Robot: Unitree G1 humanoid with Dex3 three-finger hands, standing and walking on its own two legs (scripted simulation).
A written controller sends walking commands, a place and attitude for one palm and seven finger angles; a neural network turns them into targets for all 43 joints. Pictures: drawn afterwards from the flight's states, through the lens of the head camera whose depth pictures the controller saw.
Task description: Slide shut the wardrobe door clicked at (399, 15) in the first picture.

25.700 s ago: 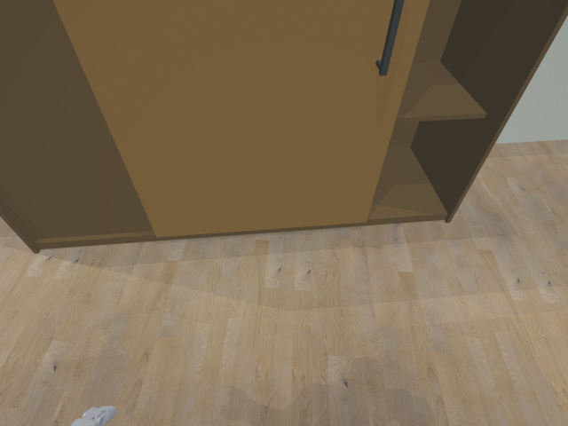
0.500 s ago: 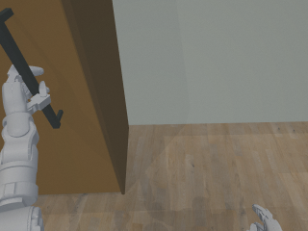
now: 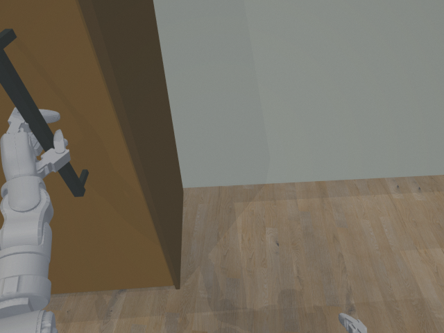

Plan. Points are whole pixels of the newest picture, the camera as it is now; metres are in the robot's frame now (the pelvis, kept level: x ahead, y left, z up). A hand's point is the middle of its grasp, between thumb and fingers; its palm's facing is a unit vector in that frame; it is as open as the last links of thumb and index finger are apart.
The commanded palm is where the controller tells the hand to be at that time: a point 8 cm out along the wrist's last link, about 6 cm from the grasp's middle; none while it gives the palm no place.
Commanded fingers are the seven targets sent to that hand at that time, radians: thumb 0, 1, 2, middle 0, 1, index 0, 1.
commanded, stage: stop walking and hold the door there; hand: left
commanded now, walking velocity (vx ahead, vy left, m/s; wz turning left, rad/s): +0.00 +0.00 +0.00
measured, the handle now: (49, 128) +0.40 +0.34 +0.17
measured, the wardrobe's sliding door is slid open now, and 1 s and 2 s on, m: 0.00 0.00 0.00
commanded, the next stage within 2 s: loosen the grip on the handle in 1.62 s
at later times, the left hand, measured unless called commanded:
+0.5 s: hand (60, 153) +0.36 +0.30 +0.15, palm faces +0.42 -0.88 -0.23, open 5.9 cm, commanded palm +0.32 +0.34 +0.15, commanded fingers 0.00 0.90 0.90 -0.45 -1.40 -0.45 -1.40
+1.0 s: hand (58, 154) +0.36 +0.31 +0.15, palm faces +0.21 -0.97 -0.09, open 5.7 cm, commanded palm +0.33 +0.34 +0.15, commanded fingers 0.00 0.90 0.90 -0.45 -1.40 -0.45 -1.40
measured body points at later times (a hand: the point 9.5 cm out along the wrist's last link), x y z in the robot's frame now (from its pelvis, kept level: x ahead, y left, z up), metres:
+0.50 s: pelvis -0.03 +0.04 -0.01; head +0.00 +0.04 +0.44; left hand +0.33 +0.35 +0.17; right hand +0.14 -0.21 -0.11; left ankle +0.02 +0.10 -0.74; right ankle -0.01 -0.10 -0.71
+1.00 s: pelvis -0.04 +0.14 -0.02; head +0.03 +0.14 +0.42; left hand +0.34 +0.36 +0.16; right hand +0.15 -0.07 -0.13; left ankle -0.03 +0.33 -0.74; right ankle +0.00 +0.04 -0.74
